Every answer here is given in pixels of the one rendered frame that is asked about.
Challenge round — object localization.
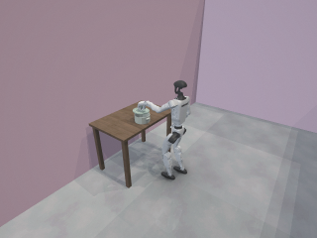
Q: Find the table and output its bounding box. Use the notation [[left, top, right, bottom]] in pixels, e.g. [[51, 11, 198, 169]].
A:
[[88, 100, 172, 188]]

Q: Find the lid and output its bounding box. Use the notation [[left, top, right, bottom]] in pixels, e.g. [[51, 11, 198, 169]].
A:
[[133, 107, 150, 115]]

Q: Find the robot left hand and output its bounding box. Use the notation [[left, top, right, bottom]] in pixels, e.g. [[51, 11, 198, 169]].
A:
[[137, 101, 146, 111]]

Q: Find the left robot forearm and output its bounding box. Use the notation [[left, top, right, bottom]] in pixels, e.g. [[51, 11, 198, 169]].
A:
[[144, 101, 159, 111]]

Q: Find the robot right shin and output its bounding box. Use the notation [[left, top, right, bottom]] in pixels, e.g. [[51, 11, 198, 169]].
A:
[[174, 146, 184, 170]]

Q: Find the robot right upper arm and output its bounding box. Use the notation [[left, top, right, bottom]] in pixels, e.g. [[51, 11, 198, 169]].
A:
[[184, 96, 191, 116]]

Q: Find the robot left upper arm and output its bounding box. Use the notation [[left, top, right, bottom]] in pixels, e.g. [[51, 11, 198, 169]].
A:
[[156, 100, 178, 113]]

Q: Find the pot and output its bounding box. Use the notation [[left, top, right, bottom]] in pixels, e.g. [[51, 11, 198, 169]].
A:
[[134, 113, 151, 125]]

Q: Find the robot torso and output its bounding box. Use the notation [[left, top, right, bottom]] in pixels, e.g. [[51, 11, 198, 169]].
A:
[[170, 95, 188, 139]]

